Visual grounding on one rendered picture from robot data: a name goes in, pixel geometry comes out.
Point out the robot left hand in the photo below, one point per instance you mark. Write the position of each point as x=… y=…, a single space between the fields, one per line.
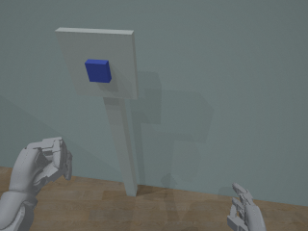
x=32 y=170

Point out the left robot forearm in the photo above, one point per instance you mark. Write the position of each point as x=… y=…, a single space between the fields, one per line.
x=17 y=211

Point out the robot right hand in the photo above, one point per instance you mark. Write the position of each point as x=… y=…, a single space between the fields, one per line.
x=251 y=218

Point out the panel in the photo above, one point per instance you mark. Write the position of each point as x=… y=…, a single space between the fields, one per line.
x=118 y=48

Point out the button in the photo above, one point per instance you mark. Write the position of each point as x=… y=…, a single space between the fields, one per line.
x=98 y=71

